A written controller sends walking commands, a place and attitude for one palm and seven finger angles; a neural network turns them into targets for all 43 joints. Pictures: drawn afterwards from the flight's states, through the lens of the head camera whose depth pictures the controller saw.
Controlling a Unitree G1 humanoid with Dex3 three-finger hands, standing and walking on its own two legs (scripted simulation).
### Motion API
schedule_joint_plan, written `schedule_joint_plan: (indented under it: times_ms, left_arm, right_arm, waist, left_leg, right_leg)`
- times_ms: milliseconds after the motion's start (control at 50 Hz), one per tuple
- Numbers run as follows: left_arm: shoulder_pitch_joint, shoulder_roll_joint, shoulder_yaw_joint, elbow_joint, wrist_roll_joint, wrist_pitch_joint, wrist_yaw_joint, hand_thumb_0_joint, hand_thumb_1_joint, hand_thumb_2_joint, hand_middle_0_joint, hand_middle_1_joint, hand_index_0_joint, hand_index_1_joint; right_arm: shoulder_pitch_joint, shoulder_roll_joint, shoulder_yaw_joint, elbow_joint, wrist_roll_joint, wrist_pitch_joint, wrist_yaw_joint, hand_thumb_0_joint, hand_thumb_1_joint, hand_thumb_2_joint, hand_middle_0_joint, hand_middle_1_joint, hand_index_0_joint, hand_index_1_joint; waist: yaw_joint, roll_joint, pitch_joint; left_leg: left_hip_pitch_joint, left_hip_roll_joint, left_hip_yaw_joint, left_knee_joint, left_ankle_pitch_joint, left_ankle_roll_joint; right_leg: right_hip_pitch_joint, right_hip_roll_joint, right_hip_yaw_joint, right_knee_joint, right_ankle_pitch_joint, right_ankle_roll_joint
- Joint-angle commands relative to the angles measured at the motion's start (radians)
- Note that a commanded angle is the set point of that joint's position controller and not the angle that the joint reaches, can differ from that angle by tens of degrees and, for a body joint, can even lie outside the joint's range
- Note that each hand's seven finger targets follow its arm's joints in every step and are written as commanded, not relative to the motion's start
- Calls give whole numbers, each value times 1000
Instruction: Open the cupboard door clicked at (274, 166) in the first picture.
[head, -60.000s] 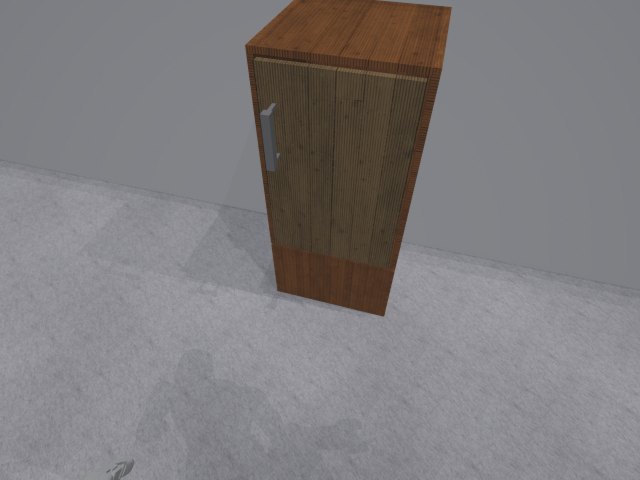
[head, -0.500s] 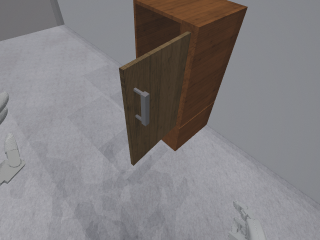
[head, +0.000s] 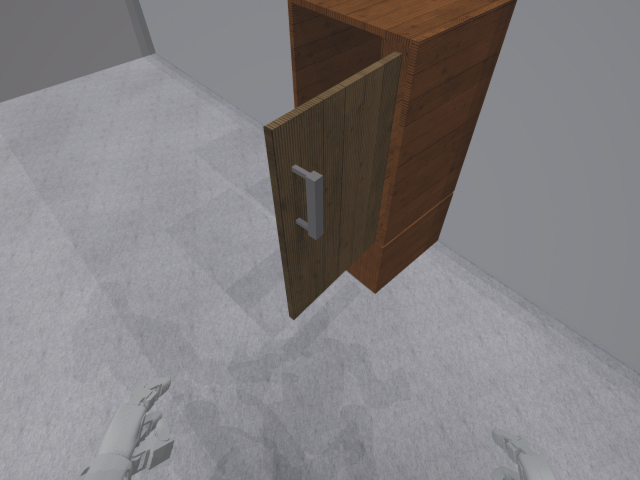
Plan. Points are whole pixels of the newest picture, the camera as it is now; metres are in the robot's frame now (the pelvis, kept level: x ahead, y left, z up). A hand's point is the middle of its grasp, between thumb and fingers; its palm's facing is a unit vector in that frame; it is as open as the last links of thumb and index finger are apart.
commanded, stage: let the arm hang, fingers relaxed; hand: left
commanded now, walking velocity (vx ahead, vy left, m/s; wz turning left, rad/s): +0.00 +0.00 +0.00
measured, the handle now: (307, 202) +0.60 +0.05 -0.04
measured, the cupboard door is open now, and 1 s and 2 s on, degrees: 96 96 96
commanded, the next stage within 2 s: look to check the result in 0.92 s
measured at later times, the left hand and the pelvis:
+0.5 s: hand out of the picture -0.10 +0.19 -0.16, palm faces +0.03 -0.97 -0.24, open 7.3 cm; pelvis -0.02 +0.00 +0.01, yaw +1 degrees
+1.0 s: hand out of the picture -0.02 +0.14 -0.17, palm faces +0.04 -0.99 -0.16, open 7.3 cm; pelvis +0.00 -0.01 +0.01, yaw +0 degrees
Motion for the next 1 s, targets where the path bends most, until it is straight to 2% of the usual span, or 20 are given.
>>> schedule_joint_plan:
  times_ms: [0, 60, 80, 160, 240, 360, 420, 480, 500, 520, 600, 640, 700, 800, 860, 920, 960, 980]
  left_arm:
    - [27, 101, 17, 133, -12, -29, 12, 0, 900, 900, -200, -300, -200, -300]
    - [46, 85, 0, 276, -17, -18, 18, 0, 900, 900, -200, -300, -200, -300]
    - [54, 89, 0, 313, -17, -18, 19, 0, 900, 900, -200, -300, -200, -300]
    - [99, 43, -2, 454, -22, -18, 19, 0, 900, 900, -200, -300, -200, -300]
    - [133, 21, -11, 540, -21, -17, 19, 0, 900, 900, -200, -300, -200, -300]
    - [177, -11, -17, 613, -22, -19, 27, 0, 900, 900, -200, -300, -200, -300]
    - [197, -24, -20, 632, -23, -20, 32, 0, 900, 900, -200, -300, -200, -300]
    - [212, -34, -21, 642, -23, -22, 36, 0, 900, 900, -200, -300, -200, -300]
    - [206, -38, -21, 643, -23, -20, 37, 0, 900, 900, -200, -300, -200, -300]
    - [212, -46, -20, 646, -23, -21, 37, 0, 900, 900, -200, -300, -200, -300]
    - [220, -58, -16, 648, -22, -21, 41, 0, 900, 900, -200, -300, -200, -300]
    - [217, -67, -15, 647, -22, -22, 41, 0, 900, 900, -200, -300, -200, -300]
    - [212, -71, -13, 642, -22, -26, 42, 0, 900, 900, -200, -300, -200, -300]
    - [191, -79, -14, 641, -27, -37, 44, 0, 900, 900, -200, -300, -200, -300]
    - [184, -83, -15, 643, -28, -36, 44, 0, 900, 900, -200, -300, -200, -300]
    - [184, -85, -16, 647, -29, -37, 45, 0, 900, 900, -200, -300, -200, -300]
    - [183, -86, -16, 646, -29, -36, 44, 0, 900, 900, -200, -300, -200, -300]
    - [189, -84, -16, 646, -29, -37, 45, 0, 900, 900, -200, -300, -200, -300]
  right_arm:
    - [15, -115, -18, -14, -6, 13, -11, 0, -900, -900, 200, 300, 200, 300]
    - [17, -80, 0, 39, -7, 36, -17, 0, -900, -900, 200, 300, 200, 300]
    - [27, -79, 2, 53, -4, 40, -19, 0, -900, -900, 200, 300, 200, 300]
    - [85, -36, -1, 126, -3, 57, -31, 0, -900, -900, 200, 300, 200, 300]
    - [146, -28, -11, 178, -1, 68, -36, 0, -900, -900, 200, 300, 200, 300]
    - [210, -4, -15, 234, 2, 67, -41, 0, -900, -900, 200, 300, 200, 300]
    - [222, 22, -12, 256, 1, 67, -40, 0, -900, -900, 200, 300, 200, 300]
    - [231, 32, -10, 269, 2, 66, -41, 0, -900, -900, 200, 300, 200, 300]
    - [240, 43, -8, 275, 1, 66, -40, 0, -900, -900, 200, 300, 200, 300]
    - [241, 50, -7, 278, -1, 64, -41, 0, -900, -900, 200, 300, 200, 300]
    - [249, 68, -7, 285, -2, 62, -42, 0, -900, -900, 200, 300, 200, 300]
    - [249, 72, -5, 289, -3, 59, -44, 0, -900, -900, 200, 300, 200, 300]
    - [251, 85, -5, 288, -2, 54, -44, 0, -900, -900, 200, 300, 200, 300]
    - [263, 101, 0, 295, 1, 46, -46, 0, -900, -900, 200, 300, 200, 300]
    - [260, 101, 2, 301, 0, 46, -48, 0, -900, -900, 200, 300, 200, 300]
    - [258, 101, 4, 301, 2, 47, -49, 0, -900, -900, 200, 300, 200, 300]
    - [256, 97, 3, 305, 1, 49, -49, 0, -900, -900, 200, 300, 200, 300]
    - [256, 96, 2, 301, 3, 50, -49, 0, -900, -900, 200, 300, 200, 300]
  waist:
    - [33, -94, -68]
    - [38, 77, -28]
    - [39, 84, -18]
    - [30, 148, 12]
    - [24, 34, 45]
    - [23, -76, 81]
    - [24, -67, 93]
    - [29, -85, 107]
    - [24, -78, 116]
    - [27, -55, 112]
    - [31, -39, 118]
    - [33, -10, 119]
    - [34, -24, 117]
    - [28, -40, 84]
    - [27, -14, 93]
    - [26, -32, 105]
    - [26, -21, 111]
    - [28, -44, 107]
  left_leg:
    - [54, 131, -180, -137, 190, 6]
    - [60, 117, -175, -196, 75, -1]
    - [63, 117, -174, -199, 53, -3]
    - [63, 109, -172, -241, -127, -10]
    - [72, 115, -185, -258, -200, -6]
    - [83, 125, -183, -262, -174, 4]
    - [93, 117, -167, -252, -149, 3]
    - [90, 118, -158, -249, -129, 4]
    - [79, 118, -164, -257, -143, 3]
    - [79, 117, -165, -263, -140, 4]
    - [60, 119, -171, -275, -153, 5]
    - [49, 121, -173, -284, -156, 4]
    - [45, 113, -157, -271, -114, 1]
    - [101, 108, -122, -222, 39, -6]
    - [110, 111, -127, -223, 51, -7]
    - [113, 112, -121, -216, 73, -8]
    - [117, 112, -121, -221, 53, -9]
    - [120, 111, -118, -213, 59, -9]
  right_leg:
    - [59, -96, 103, -111, 109, -38]
    - [71, -88, 113, -160, 50, -34]
    - [74, -87, 110, -177, 41, -35]
    - [56, -89, 110, -228, -27, -50]
    - [14, -81, 101, -256, -94, -48]
    - [-22, -82, 101, -262, -108, -46]
    - [-46, -88, 109, -265, -127, -47]
    - [-52, -85, 107, -259, -117, -44]
    - [-55, -84, 111, -255, -127, -44]
    - [-55, -85, 108, -249, -117, -44]
    - [-40, -79, 102, -234, -92, -41]
    - [-30, -77, 101, -226, -68, -40]
    - [-15, -84, 101, -231, -46, -41]
    - [5, -100, 105, -241, 34, -45]
    - [7, -97, 103, -242, 47, -44]
    - [10, -99, 103, -251, 61, -44]
    - [6, -99, 104, -255, 46, -45]
    - [10, -96, 102, -259, 46, -44]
